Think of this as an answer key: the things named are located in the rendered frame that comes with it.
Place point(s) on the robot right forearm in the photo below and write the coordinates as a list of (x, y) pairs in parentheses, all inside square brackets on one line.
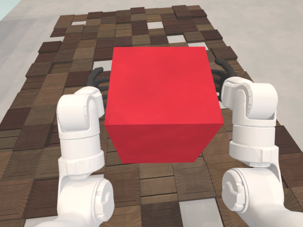
[(253, 108)]

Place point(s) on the left robot upper arm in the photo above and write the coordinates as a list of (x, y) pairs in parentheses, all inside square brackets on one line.
[(85, 202)]

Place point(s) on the robot left forearm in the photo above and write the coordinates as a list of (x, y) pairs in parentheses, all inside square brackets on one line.
[(78, 126)]

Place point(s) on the left robot hand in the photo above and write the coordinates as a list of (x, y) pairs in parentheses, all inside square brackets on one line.
[(92, 82)]

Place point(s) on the right robot upper arm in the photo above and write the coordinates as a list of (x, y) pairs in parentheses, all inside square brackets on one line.
[(257, 196)]

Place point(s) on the right robot hand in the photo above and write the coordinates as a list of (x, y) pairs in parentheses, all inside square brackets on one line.
[(224, 75)]

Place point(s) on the carton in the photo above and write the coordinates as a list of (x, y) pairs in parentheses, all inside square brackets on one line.
[(162, 105)]

